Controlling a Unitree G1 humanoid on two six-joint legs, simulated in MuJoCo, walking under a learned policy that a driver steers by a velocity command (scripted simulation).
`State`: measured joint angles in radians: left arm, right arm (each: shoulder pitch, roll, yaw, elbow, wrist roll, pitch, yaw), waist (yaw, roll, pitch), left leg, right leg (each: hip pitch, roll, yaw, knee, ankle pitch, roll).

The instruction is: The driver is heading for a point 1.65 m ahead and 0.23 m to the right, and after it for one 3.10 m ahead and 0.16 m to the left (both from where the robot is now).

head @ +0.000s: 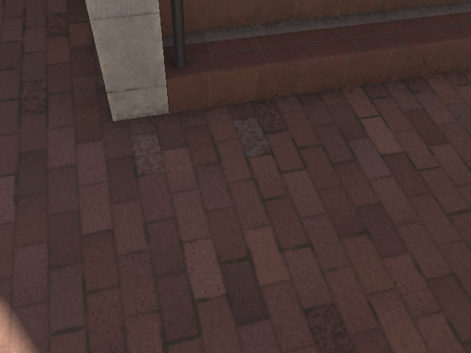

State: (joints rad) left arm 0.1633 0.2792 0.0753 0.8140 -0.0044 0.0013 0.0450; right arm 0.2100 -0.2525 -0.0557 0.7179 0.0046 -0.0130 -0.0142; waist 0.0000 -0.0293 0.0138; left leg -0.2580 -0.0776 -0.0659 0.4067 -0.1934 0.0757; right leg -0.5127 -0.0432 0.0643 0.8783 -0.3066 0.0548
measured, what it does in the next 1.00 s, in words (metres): walks ahead: right foot, then right foot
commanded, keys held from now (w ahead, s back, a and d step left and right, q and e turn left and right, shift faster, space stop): no key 0.34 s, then w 0.66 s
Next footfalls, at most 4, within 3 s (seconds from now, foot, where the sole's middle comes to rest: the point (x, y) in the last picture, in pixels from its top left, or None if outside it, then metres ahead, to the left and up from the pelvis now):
0.14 right None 0.06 -0.15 -0.78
0.98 right None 0.41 -0.14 -0.78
1.56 left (200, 275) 0.70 0.10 -0.78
2.10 right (271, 204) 0.97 -0.13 -0.78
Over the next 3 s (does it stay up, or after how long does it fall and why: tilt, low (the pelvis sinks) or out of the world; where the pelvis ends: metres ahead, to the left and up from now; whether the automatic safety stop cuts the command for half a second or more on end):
stays up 1.25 -0.14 0.00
